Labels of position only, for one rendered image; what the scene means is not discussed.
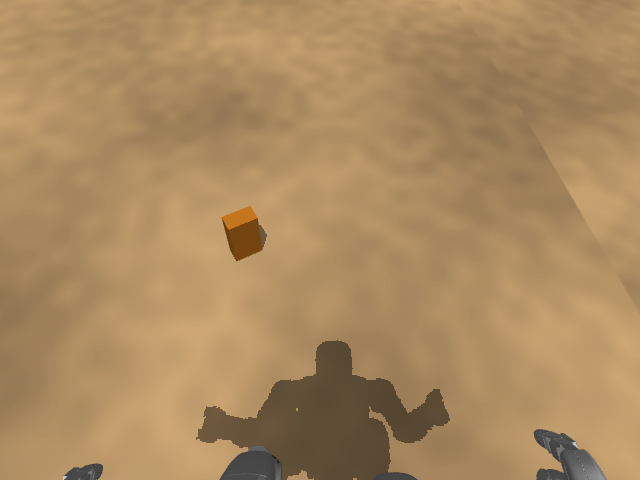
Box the left robot hand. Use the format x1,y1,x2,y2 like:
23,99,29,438
63,463,103,480

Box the right robot hand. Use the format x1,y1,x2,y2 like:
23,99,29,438
534,429,607,480

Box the carton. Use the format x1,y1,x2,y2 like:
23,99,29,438
222,206,262,262

